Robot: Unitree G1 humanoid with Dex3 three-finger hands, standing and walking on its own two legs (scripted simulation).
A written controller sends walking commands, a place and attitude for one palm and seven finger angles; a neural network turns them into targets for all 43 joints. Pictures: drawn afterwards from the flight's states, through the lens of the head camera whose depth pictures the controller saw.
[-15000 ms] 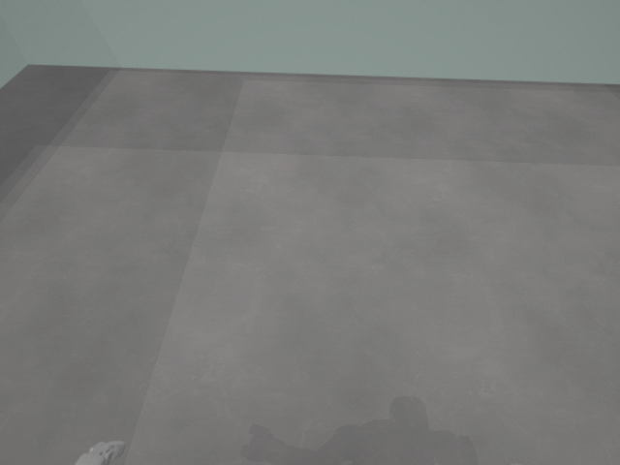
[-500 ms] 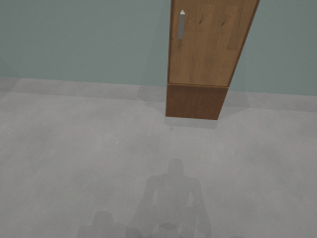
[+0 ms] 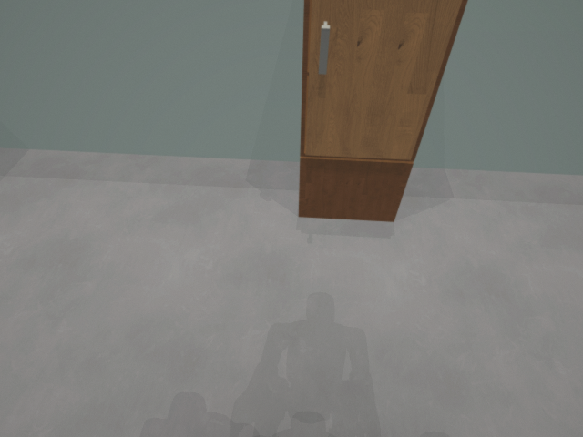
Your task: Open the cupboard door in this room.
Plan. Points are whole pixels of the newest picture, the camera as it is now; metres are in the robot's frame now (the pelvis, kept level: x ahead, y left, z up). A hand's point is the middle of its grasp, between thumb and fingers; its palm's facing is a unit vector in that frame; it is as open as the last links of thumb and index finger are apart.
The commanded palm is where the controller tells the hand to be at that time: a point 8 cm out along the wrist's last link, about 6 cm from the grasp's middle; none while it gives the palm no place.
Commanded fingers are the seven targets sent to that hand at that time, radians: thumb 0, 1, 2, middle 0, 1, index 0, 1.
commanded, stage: look at it before walking up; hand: left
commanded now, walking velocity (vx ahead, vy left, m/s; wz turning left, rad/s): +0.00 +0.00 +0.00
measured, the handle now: (324, 47) +1.14 -0.03 +0.04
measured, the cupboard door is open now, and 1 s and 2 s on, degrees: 0 0 0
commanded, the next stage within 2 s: walk to a spot facing it in 0.34 s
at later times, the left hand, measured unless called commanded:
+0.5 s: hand out of the picture +0.00 +0.19 -0.17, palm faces +0.02 -0.97 -0.23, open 7.4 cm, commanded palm none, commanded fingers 0.00 0.90 0.90 -0.20 -0.30 -0.20 -0.30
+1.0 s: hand out of the picture +0.11 +0.14 -0.17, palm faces -0.15 -0.95 -0.27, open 7.4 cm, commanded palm none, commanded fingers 0.00 0.90 0.90 -0.20 -0.30 -0.20 -0.30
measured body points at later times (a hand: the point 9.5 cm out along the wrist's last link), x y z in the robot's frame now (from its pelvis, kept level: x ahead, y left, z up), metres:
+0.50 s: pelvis -0.01 -0.01 +0.00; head +0.00 -0.01 +0.45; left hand +0.00 +0.24 -0.15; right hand +0.01 -0.25 -0.16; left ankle -0.04 +0.11 -0.74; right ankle +0.00 -0.10 -0.74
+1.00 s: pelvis +0.01 -0.05 -0.03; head +0.04 -0.09 +0.42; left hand +0.12 +0.19 -0.15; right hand -0.01 -0.30 -0.20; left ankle -0.04 +0.10 -0.70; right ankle +0.00 -0.12 -0.75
